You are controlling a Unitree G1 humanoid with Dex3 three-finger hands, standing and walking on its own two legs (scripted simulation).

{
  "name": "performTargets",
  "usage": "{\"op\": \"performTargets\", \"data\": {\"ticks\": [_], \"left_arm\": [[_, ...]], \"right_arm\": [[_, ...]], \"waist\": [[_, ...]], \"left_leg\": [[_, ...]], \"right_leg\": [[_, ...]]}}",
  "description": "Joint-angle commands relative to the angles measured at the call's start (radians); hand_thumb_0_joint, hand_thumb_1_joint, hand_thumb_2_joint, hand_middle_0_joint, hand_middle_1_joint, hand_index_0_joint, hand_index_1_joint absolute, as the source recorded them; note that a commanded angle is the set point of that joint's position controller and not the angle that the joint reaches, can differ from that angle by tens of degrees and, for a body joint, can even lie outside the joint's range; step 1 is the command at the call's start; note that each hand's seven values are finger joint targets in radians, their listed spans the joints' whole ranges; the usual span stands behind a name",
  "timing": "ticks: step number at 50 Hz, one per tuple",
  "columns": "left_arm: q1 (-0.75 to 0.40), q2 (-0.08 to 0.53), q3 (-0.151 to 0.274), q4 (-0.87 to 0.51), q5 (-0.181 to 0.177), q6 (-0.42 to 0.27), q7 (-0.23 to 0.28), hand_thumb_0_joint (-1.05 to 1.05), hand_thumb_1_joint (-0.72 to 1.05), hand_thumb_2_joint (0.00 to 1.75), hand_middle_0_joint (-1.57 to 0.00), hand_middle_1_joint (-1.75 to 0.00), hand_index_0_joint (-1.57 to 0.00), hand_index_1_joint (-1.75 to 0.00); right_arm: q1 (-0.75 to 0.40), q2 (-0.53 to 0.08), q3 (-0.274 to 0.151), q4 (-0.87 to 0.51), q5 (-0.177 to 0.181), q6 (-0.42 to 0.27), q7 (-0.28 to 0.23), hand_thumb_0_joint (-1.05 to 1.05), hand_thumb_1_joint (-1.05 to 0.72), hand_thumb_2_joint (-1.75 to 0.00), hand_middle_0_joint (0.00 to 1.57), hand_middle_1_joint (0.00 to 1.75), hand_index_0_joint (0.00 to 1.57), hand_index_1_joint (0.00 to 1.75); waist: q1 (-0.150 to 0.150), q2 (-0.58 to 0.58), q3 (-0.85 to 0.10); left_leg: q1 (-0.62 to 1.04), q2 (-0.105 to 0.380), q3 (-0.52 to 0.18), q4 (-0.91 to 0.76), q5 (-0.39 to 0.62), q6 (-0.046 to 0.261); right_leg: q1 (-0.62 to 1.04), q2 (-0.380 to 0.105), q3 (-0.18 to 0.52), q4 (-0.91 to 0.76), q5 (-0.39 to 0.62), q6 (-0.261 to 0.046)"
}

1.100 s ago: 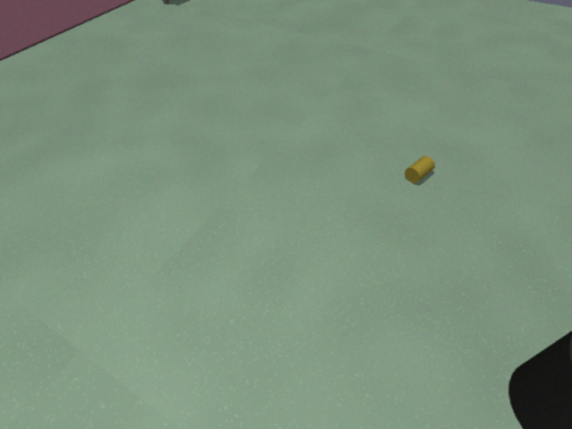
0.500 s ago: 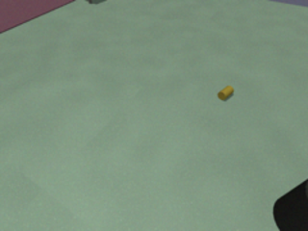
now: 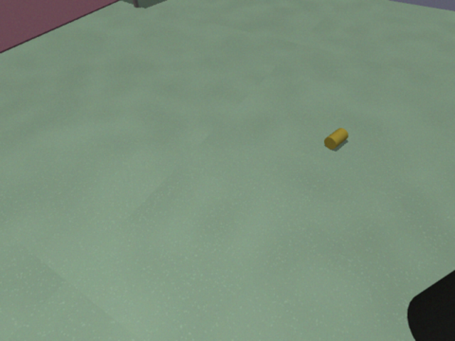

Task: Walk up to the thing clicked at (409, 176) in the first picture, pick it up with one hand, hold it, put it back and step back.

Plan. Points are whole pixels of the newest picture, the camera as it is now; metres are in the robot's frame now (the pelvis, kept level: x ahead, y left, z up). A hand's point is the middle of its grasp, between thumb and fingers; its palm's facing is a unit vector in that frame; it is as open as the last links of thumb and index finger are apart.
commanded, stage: stand
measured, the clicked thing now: (336, 138) +1.39 -0.69 -0.74
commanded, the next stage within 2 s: walk up in 0.02 s
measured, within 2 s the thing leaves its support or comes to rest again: neither
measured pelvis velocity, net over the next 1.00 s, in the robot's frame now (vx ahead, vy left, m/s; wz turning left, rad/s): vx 0.00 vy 0.02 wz -0.73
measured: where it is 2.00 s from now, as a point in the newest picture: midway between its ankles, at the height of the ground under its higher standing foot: outside the picture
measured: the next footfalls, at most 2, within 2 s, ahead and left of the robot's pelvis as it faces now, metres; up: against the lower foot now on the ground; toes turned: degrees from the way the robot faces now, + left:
right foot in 0.66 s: -0.03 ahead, -0.10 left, +0.00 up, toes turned -34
left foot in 1.02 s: +0.15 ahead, +0.06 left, +0.00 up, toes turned -42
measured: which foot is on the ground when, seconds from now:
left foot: down 0.00-0.68, up 0.70-1.00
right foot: down 0.00-0.22, up 0.24-0.64, down 0.66-1.00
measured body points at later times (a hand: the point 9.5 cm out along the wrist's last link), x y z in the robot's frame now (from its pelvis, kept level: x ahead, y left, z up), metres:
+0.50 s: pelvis -0.01 +0.04 -0.01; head +0.04 +0.04 +0.44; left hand +0.21 +0.29 -0.13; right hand -0.06 -0.29 -0.10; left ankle +0.00 +0.11 -0.75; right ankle -0.05 -0.13 -0.70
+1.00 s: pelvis +0.00 +0.02 -0.03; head +0.03 -0.01 +0.42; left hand +0.29 +0.19 -0.13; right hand -0.14 -0.28 -0.14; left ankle +0.13 +0.10 -0.73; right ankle -0.06 -0.08 -0.75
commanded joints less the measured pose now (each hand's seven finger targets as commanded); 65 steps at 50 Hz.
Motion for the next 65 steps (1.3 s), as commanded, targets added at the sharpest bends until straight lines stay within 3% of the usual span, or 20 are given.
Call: {"op": "performTargets", "data": {"ticks": [1, 8, 10, 11, 13, 18, 31, 33, 34, 35, 36, 40, 47, 50, 51, 53, 54, 55, 58, 65], "left_arm": [[0.013, 0.276, 0.073, -0.151, 0.019, 0.004, 0.017, 0.0, 0.9, 0.9, -0.2, -0.3, -0.2, -0.3], [0.046, 0.309, 0.106, -0.307, 0.037, -0.009, 0.024, 0.0, 0.9, 0.9, -0.2, -0.3, -0.2, -0.3], [-0.007, 0.241, 0.09, -0.366, 0.023, -0.004, 0.021, 0.0, 0.9, 0.9, -0.2, -0.3, -0.2, -0.3], [-0.002, 0.183, 0.077, -0.381, 0.021, 0.003, 0.027, 0.0, 0.9, 0.9, -0.2, -0.3, -0.2, -0.3], [0.129, 0.239, 0.086, -0.372, 0.028, 0.027, 0.034, 0.0, 0.9, 0.9, -0.2, -0.3, -0.2, -0.3], [0.117, 0.204, 0.084, -0.383, -0.014, 0.038, -0.018, 0.0, 0.9, 0.9, -0.2, -0.3, -0.2, -0.3], [0.162, 0.214, 0.117, -0.433, 0.014, 0.011, -0.008, 0.0, 0.9, 0.9, -0.2, -0.3, -0.2, -0.3], [0.311, 0.312, 0.157, -0.404, 0.025, -0.013, 0.01, 0.0, 0.9, 0.9, -0.2, -0.3, -0.2, -0.3], [0.32, 0.372, 0.17, -0.427, 0.028, -0.027, 0.021, 0.0, 0.9, 0.9, -0.2, -0.3, -0.2, -0.3], [0.267, 0.36, 0.167, -0.453, 0.018, -0.021, 0.024, 0.0, 0.9, 0.9, -0.2, -0.3, -0.2, -0.3], [0.229, 0.358, 0.165, -0.459, 0.008, -0.013, 0.027, 0.0, 0.9, 0.9, -0.2, -0.3, -0.2, -0.3], [0.125, 0.278, 0.136, -0.478, -0.001, -0.01, 0.035, 0.0, 0.9, 0.9, -0.2, -0.3, -0.2, -0.3], [0.141, 0.296, 0.144, -0.518, 0.028, 0.016, 0.012, 0.0, 0.9, 0.9, -0.2, -0.3, -0.2, -0.3], [0.091, 0.278, 0.134, -0.546, 0.012, 0.031, 0.011, 0.0, 0.9, 0.9, -0.2, -0.3, -0.2, -0.3], [0.095, 0.234, 0.121, -0.553, 0.003, 0.034, 0.013, 0.0, 0.9, 0.9, -0.2, -0.3, -0.2, -0.3], [0.178, 0.189, 0.103, -0.529, 0.001, 0.041, 0.025, 0.0, 0.9, 0.9, -0.2, -0.3, -0.2, -0.3], [0.202, 0.269, 0.118, -0.504, 0.011, 0.046, 0.037, 0.0, 0.9, 0.9, -0.2, -0.3, -0.2, -0.3], [0.195, 0.295, 0.124, -0.487, 0.013, 0.044, 0.032, 0.0, 0.9, 0.9, -0.2, -0.3, -0.2, -0.3], [0.187, 0.283, 0.147, -0.447, -0.002, 0.039, 0.004, 0.0, 0.9, 0.9, -0.2, -0.3, -0.2, -0.3], [0.179, 0.25, 0.128, -0.418, -0.001, 0.006, -0.018, 0.0, 0.9, 0.9, -0.2, -0.3, -0.2, -0.3]], "right_arm": [[-0.093, -0.324, -0.124, -0.144, -0.007, -0.011, -0.007, 0.0, -0.9, -0.9, 0.2, 0.3, 0.2, 0.3], [-0.031, -0.243, -0.139, -0.26, 0.007, 0.008, 0.01, 0.0, -0.9, -0.9, 0.2, 0.3, 0.2, 0.3], [0.068, -0.292, -0.161, -0.259, 0.002, 0.001, 0.001, 0.0, -0.9, -0.9, 0.2, 0.3, 0.2, 0.3], [0.07, -0.328, -0.173, -0.277, 0.001, 0.002, -0.006, 0.0, -0.9, -0.9, 0.2, 0.3, 0.2, 0.3], [0.015, -0.313, -0.182, -0.347, -0.014, 0.008, -0.006, 0.0, -0.9, -0.9, 0.2, 0.3, 0.2, 0.3], [0.057, -0.245, -0.161, -0.379, 0.0, -0.01, -0.017, 0.0, -0.9, -0.9, 0.2, 0.3, 0.2, 0.3], [0.122, -0.291, -0.174, -0.498, -0.004, 0.018, 0.018, 0.0, -0.9, -0.9, 0.2, 0.3, 0.2, 0.3], [0.111, -0.225, -0.148, -0.522, 0.017, 0.018, 0.021, 0.0, -0.9, -0.9, 0.2, 0.3, 0.2, 0.3], [0.086, -0.159, -0.119, -0.548, 0.018, 0.016, 0.024, 0.0, -0.9, -0.9, 0.2, 0.3, 0.2, 0.3], [0.093, -0.235, -0.134, -0.541, 0.01, 0.02, 0.014, 0.0, -0.9, -0.9, 0.2, 0.3, 0.2, 0.3], [0.092, -0.256, -0.143, -0.529, 0.006, 0.016, 0.007, 0.0, -0.9, -0.9, 0.2, 0.3, 0.2, 0.3], [0.167, -0.243, -0.132, -0.45, 0.015, 0.016, 0.009, 0.0, -0.9, -0.9, 0.2, 0.3, 0.2, 0.3], [0.161, -0.227, -0.134, -0.433, 0.01, -0.003, -0.029, 0.0, -0.9, -0.9, 0.2, 0.3, 0.2, 0.3], [0.265, -0.209, -0.136, -0.398, 0.004, -0.022, -0.041, 0.0, -0.9, -0.9, 0.2, 0.3, 0.2, 0.3], [0.287, -0.231, -0.143, -0.393, -0.011, -0.029, -0.044, 0.0, -0.9, -0.9, 0.2, 0.3, 0.2, 0.3], [0.214, -0.354, -0.168, -0.433, -0.017, -0.038, -0.049, 0.0, -0.9, -0.9, 0.2, 0.3, 0.2, 0.3], [0.174, -0.412, -0.183, -0.441, 0.0, -0.037, -0.042, 0.0, -0.9, -0.9, 0.2, 0.3, 0.2, 0.3], [0.134, -0.385, -0.181, -0.45, -0.001, -0.038, -0.039, 0.0, -0.9, -0.9, 0.2, 0.3, 0.2, 0.3], [0.121, -0.307, -0.148, -0.454, -0.01, -0.046, -0.042, 0.0, -0.9, -0.9, 0.2, 0.3, 0.2, 0.3], [0.172, -0.343, -0.149, -0.467, -0.031, -0.029, -0.006, 0.0, -0.9, -0.9, 0.2, 0.3, 0.2, 0.3]], "waist": [[-0.015, 0.011, -0.004], [-0.032, -0.221, -0.113], [-0.092, -0.063, -0.172], [-0.103, 0.155, -0.172], [-0.05, 0.125, -0.142], [-0.046, 0.131, -0.01], [-0.032, 0.135, -0.069], [0.075, -0.145, -0.141], [0.085, -0.297, -0.107], [0.075, -0.195, -0.098], [0.059, -0.175, -0.074], [-0.012, -0.149, -0.038], [0.018, -0.207, -0.025], [-0.045, -0.161, -0.082], [-0.059, -0.086, -0.089], [-0.011, 0.171, -0.092], [-0.025, 0.196, -0.102], [-0.011, 0.172, -0.035], [-0.001, 0.159, 0.02], [-0.05, 0.251, -0.043]], "left_leg": [[0.07, 0.072, 0.034, 0.122, 0.005, 0.02], [-0.118, 0.007, -0.116, 0.304, -0.31, 0.042], [0.142, 0.16, -0.224, 0.06, -0.036, 0.091], [0.23, 0.375, -0.354, -0.009, 0.214, 0.169], [0.112, 0.498, -0.338, -0.006, 0.331, 0.285], [0.066, 0.261, -0.037, 0.039, 0.355, 0.063], [-0.068, 0.321, 0.099, 0.245, 0.226, 0.098], [-0.322, 0.177, 0.19, 0.666, 0.087, 0.028], [-0.626, 0.003, 0.151, 0.824, -0.41, -0.024], [-0.595, 0.069, -0.007, 0.872, -0.489, -0.038], [-0.531, 0.087, -0.029, 0.86, -0.49, -0.04], [-0.411, 0.066, 0.013, 0.745, -0.258, -0.029], [-0.261, 0.019, 0.033, 0.517, -0.249, -0.006], [-0.041, -0.008, 0.048, 0.265, -0.054, 0.018], [0.015, 0.025, -0.013, 0.183, 0.002, 0.03], [0.022, 0.431, -0.482, 0.023, 0.055, 0.155], [-0.054, 0.524, -0.552, 0.005, -0.015, 0.269], [-0.139, 0.501, -0.525, -0.009, -0.061, 0.299], [-0.165, 0.29, -0.199, 0.042, 0.01, 0.177], [-0.09, 0.265, -0.083, 0.087, -0.181, 0.208]], "right_leg": [[-0.211, -0.104, 0.229, 0.023, 0.242, -0.072], [-0.167, -0.197, 0.531, 0.134, 0.375, -0.218], [-0.356, -0.014, 0.294, 0.309, 0.239, -0.078], [-0.48, 0.116, 0.101, 0.506, -0.159, -0.018], [-0.465, 0.022, 0.075, 0.757, -0.408, 0.0], [-0.468, -0.023, 0.079, 0.672, -0.158, -0.045], [-0.168, 0.032, -0.074, 0.264, -0.171, -0.068], [0.133, -0.078, 0.208, 0.059, -0.079, -0.168], [0.25, -0.281, 0.581, 0.054, 0.113, -0.276], [0.153, -0.366, 0.664, 0.075, 0.171, -0.386], [0.027, -0.357, 0.631, 0.057, 0.15, -0.385], [-0.074, -0.12, 0.288, 0.111, 0.227, -0.207], [-0.234, -0.086, 0.312, 0.204, 0.321, -0.229], [-0.327, -0.073, 0.32, 0.346, 0.311, -0.189], [-0.369, -0.029, 0.303, 0.416, 0.197, -0.136], [-0.512, 0.154, 0.17, 0.762, -0.377, -0.034], [-0.466, 0.099, 0.177, 0.887, -0.427, -0.031], [-0.45, 0.071, 0.184, 0.953, -0.394, -0.029], [-0.456, 0.067, 0.176, 0.917, -0.265, -0.034], [-0.339, 0.031, 0.012, 0.496, -0.317, -0.001]]}}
